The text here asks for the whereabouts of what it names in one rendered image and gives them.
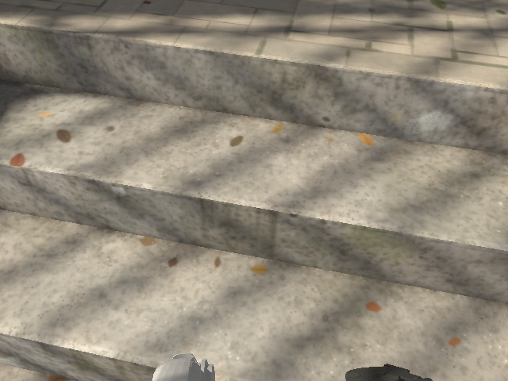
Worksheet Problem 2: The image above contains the right robot hand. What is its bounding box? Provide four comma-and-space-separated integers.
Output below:
345, 364, 432, 381

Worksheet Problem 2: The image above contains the robot left thigh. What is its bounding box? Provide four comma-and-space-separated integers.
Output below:
153, 357, 215, 381

